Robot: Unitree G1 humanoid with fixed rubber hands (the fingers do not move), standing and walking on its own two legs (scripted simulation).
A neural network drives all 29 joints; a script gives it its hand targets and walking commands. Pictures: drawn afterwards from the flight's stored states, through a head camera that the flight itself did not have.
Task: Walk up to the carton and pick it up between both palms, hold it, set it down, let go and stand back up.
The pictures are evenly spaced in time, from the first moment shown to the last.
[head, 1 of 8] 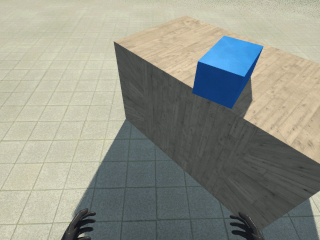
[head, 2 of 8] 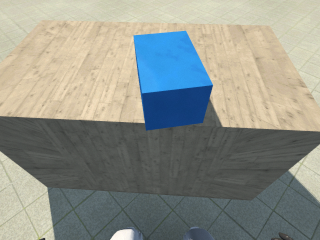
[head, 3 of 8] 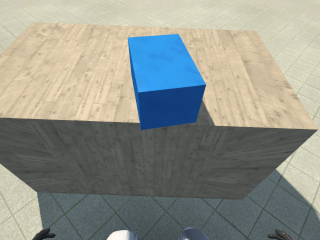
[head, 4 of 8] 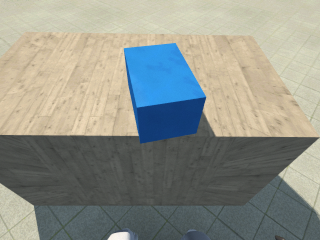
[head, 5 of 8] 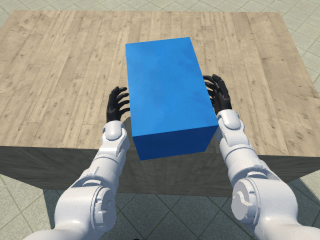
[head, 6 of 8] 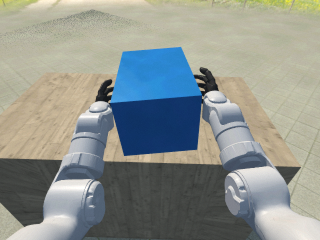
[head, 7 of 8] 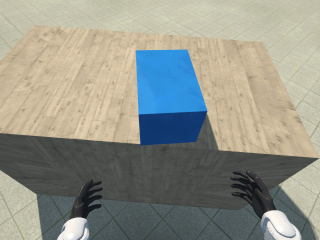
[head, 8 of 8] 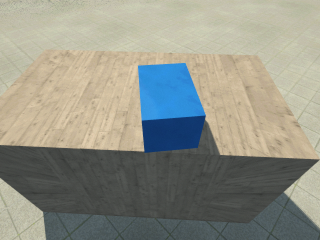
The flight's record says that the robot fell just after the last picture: no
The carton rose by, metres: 0.20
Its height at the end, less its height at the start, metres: +0.00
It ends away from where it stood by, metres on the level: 0.02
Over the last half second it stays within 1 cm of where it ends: yes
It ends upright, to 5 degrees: yes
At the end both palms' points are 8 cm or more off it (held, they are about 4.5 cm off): yes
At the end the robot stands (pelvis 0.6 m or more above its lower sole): yes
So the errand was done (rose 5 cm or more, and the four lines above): yes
